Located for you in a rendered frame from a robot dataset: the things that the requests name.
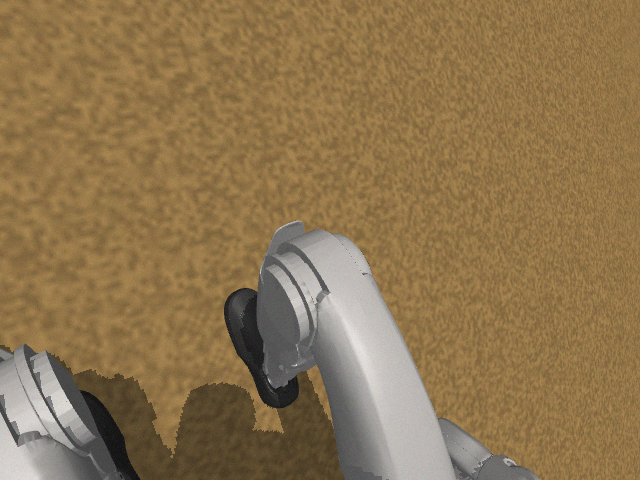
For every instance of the left robot foot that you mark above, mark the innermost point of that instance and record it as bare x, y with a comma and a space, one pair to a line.
111, 436

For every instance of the right robot arm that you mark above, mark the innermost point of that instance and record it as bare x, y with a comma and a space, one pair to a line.
501, 467

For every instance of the right robot foot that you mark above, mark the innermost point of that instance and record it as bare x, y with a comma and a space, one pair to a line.
240, 313

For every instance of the right robot hand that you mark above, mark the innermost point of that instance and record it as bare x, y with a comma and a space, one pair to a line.
467, 454

